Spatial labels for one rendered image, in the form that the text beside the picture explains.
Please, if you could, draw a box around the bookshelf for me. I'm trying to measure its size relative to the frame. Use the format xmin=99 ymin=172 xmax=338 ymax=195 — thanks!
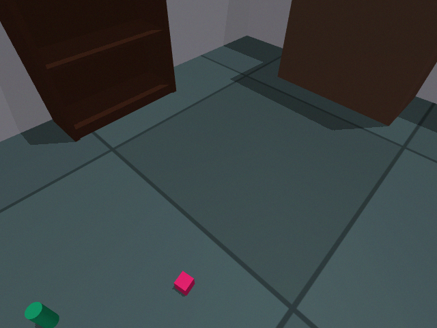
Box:
xmin=0 ymin=0 xmax=176 ymax=141

